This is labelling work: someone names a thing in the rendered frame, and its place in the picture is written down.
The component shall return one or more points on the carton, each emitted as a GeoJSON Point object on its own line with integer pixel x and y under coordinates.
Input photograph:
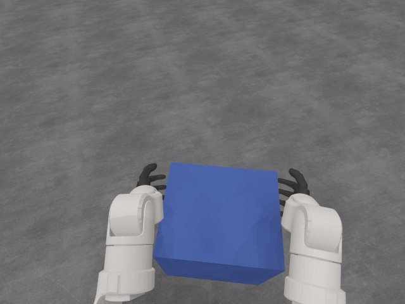
{"type": "Point", "coordinates": [221, 224]}

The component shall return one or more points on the left robot hand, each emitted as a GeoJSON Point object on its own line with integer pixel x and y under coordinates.
{"type": "Point", "coordinates": [145, 179]}

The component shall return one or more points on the right robot forearm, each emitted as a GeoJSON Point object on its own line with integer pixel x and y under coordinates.
{"type": "Point", "coordinates": [316, 236]}

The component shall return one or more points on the left robot forearm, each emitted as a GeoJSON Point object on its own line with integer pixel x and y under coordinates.
{"type": "Point", "coordinates": [128, 271]}

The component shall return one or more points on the right robot hand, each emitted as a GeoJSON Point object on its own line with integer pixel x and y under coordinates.
{"type": "Point", "coordinates": [300, 187]}

